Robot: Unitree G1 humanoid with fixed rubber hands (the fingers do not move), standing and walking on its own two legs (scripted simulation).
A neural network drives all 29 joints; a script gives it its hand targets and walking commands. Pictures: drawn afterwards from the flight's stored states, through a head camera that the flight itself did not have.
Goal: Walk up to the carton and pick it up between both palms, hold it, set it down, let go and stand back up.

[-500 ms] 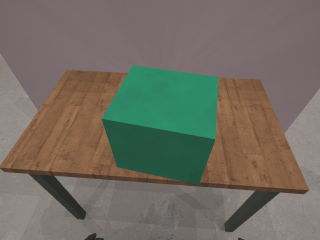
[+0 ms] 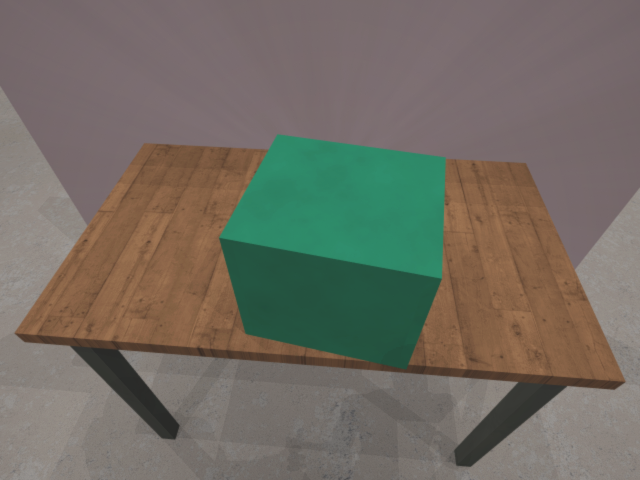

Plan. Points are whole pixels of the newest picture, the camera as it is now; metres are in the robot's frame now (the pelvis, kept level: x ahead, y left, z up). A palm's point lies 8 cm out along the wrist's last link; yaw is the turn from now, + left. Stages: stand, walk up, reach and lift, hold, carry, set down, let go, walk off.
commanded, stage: stand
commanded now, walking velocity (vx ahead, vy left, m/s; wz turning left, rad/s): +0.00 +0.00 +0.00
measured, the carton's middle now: (340, 249) +0.46 -0.02 +0.02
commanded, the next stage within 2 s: walk up in 1.00 s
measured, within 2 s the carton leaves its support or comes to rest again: neither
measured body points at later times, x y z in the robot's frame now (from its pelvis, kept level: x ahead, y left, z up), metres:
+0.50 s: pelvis +0.00 +0.00 +0.01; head +0.02 +0.00 +0.46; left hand +0.02 +0.22 -0.15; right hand +0.03 -0.23 -0.14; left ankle +0.01 +0.11 -0.73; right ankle +0.01 -0.14 -0.73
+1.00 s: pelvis +0.00 +0.00 +0.01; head +0.01 +0.00 +0.46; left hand -0.02 +0.20 -0.15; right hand -0.01 -0.20 -0.15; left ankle +0.01 +0.11 -0.73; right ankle +0.01 -0.14 -0.73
